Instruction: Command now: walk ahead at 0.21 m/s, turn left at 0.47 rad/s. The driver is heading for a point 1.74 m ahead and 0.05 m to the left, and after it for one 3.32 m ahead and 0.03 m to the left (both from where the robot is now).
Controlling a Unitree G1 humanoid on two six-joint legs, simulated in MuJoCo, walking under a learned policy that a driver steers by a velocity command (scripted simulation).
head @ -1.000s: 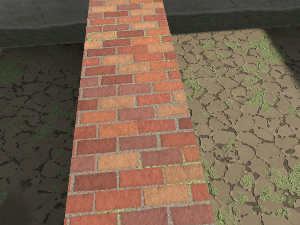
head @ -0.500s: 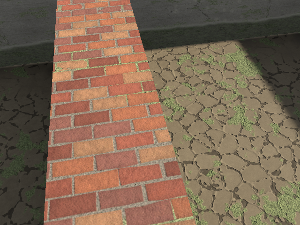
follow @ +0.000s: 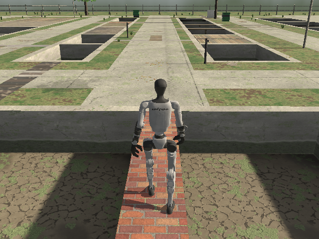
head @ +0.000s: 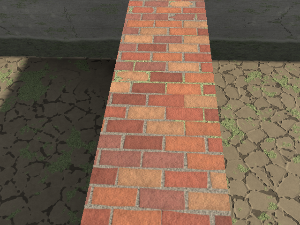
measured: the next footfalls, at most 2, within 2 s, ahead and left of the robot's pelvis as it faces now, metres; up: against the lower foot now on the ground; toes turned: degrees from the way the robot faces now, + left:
left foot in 0.02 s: +0.17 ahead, +0.08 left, +0.00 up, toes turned +2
right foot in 0.50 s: +0.23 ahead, -0.08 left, +0.00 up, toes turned +13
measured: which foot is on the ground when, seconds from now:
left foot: up 0.00-0.00, down 0.02-0.98, up 1.00-1.00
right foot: down 0.00-0.02, up 0.04-0.48, down 0.50-1.00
